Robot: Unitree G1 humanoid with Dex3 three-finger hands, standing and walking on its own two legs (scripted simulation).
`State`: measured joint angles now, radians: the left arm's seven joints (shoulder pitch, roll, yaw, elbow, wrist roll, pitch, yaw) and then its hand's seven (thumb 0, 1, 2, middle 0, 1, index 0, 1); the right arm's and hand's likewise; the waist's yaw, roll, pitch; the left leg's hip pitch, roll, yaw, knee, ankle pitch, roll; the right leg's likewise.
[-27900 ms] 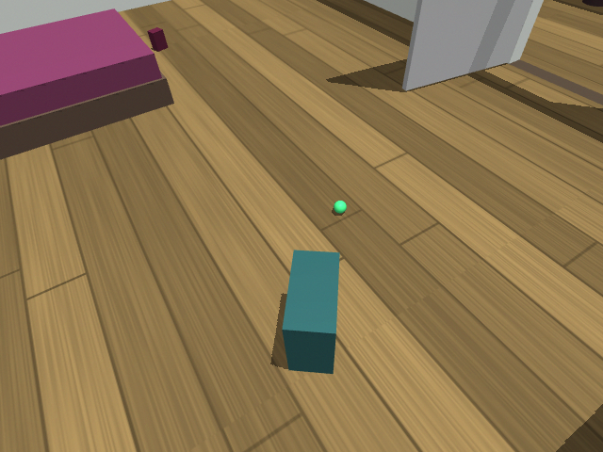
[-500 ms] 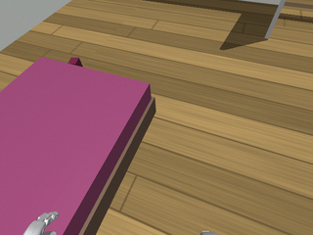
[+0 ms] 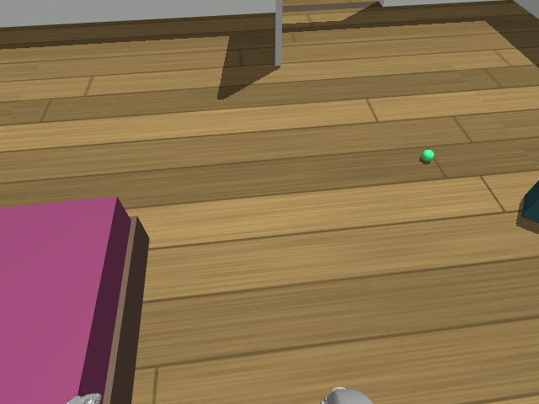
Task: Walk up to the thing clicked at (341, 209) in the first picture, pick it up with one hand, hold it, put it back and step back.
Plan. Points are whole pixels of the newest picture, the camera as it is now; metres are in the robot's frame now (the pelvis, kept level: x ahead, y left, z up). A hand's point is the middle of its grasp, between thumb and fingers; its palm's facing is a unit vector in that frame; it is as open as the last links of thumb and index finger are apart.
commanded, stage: walk up
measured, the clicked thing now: (427, 155) +1.31 -0.82 -0.74
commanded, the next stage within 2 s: none
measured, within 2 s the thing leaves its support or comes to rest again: neither
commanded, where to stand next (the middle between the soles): +0.10 -0.01 m, yaw -42 degrees
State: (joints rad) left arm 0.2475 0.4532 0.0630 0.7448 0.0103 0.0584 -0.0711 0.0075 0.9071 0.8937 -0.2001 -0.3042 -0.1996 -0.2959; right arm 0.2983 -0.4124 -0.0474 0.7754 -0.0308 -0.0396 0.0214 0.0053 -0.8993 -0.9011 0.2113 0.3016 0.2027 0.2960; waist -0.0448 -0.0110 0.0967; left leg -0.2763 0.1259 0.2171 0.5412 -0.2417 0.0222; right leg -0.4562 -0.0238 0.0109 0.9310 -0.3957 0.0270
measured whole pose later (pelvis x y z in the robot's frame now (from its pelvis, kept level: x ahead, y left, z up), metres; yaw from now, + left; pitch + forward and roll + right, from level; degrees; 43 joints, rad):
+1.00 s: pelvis +0.02 +0.01 -0.03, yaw -36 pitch -1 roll +1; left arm 0.26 0.40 0.04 0.79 0.03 -0.02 0.02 0.01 0.90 0.89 -0.20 -0.30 -0.20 -0.30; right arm 0.22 -0.45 -0.05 0.83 -0.01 0.01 0.00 0.01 -0.91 -0.90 0.21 0.30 0.20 0.30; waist 0.00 0.03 0.11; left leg -0.46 0.07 0.02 0.97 -0.49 0.02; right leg -0.42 0.06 0.09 0.82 -0.38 -0.02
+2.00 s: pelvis +0.04 +0.01 +0.01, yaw -45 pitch -2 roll +1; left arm 0.06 0.34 0.00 1.13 0.00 -0.02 0.01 0.01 0.91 0.89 -0.20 -0.30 -0.20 -0.30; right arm 0.06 -0.37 -0.01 1.11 0.00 -0.02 0.01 0.00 -0.90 -0.90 0.21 0.30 0.20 0.30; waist -0.01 0.01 0.06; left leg -0.15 0.05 0.10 0.43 -0.24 -0.02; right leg -0.20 0.04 0.14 0.46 -0.23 0.01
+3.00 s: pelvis +0.05 +0.02 +0.01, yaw -41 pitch -2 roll +0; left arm 0.11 0.34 0.00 1.15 0.01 -0.01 0.00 0.01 0.91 0.89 -0.20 -0.30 -0.20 -0.30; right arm 0.09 -0.35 -0.01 1.14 -0.01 -0.01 0.01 0.00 -0.90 -0.90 0.21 0.30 0.20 0.30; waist -0.01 0.00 0.04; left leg -0.11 0.01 0.04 0.32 -0.18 0.00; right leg -0.12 -0.01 0.08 0.31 -0.17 0.03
